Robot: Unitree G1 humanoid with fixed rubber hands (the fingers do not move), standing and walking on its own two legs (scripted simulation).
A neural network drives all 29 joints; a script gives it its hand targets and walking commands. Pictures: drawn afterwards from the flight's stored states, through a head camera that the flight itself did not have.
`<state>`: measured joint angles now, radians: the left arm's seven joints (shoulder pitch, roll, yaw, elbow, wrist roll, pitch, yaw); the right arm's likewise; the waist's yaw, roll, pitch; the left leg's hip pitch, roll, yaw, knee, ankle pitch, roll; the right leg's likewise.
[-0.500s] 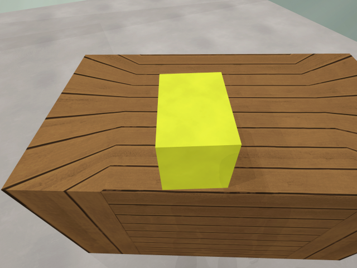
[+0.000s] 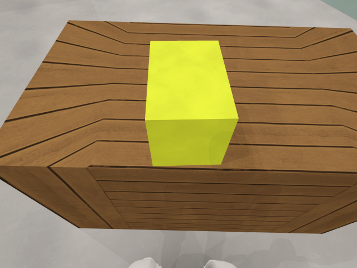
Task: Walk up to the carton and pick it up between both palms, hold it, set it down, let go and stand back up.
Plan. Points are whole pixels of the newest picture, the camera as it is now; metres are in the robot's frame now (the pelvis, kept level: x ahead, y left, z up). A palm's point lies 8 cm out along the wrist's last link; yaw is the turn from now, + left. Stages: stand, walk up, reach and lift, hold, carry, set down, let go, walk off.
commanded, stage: reach and lift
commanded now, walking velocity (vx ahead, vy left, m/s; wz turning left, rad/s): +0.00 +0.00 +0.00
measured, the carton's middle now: (185, 102) +0.49 +0.00 +0.06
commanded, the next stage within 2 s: none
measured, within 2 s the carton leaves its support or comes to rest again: neither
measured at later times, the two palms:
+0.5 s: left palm out of the picture +0.10 +0.24 -0.08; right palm out of the picture +0.12 -0.19 -0.07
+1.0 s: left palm (77, 265) +0.14 +0.22 -0.05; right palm (285, 261) +0.14 -0.19 -0.02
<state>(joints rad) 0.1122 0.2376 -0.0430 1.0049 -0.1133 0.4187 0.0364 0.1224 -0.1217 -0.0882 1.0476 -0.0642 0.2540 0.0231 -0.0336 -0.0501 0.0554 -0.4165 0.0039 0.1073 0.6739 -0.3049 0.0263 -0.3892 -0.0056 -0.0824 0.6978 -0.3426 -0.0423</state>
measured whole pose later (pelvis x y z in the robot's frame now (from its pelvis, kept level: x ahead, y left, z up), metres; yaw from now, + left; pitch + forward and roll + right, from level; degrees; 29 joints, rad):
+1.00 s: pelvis +0.01 -0.01 +0.03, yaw -2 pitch +0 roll +0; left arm 0.34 0.22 0.05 0.19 -0.07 0.40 -0.03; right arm 0.43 -0.08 0.07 0.10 0.12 0.27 -0.06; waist 0.03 -0.05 0.06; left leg -0.19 0.03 0.13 0.33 -0.14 0.01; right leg -0.16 0.05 -0.06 0.32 -0.17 -0.06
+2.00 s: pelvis +0.02 +0.00 +0.03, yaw -2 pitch +0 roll +0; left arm 0.22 0.23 -0.02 0.06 -0.16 0.08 0.05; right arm 0.27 -0.09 0.03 0.04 0.18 0.01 -0.08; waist 0.03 -0.02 0.00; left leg -0.15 0.01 0.13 0.33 -0.17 0.03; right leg -0.12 0.04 -0.05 0.31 -0.19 -0.04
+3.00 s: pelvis +0.02 +0.00 +0.03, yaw -2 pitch +1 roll +0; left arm -0.47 0.25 0.17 0.20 -0.11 0.53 0.04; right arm -0.51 -0.22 -0.02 0.36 0.32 0.32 -0.17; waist 0.00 -0.02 0.02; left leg -0.19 0.02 0.12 0.32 -0.16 0.02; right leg -0.15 0.04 -0.06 0.29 -0.17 -0.05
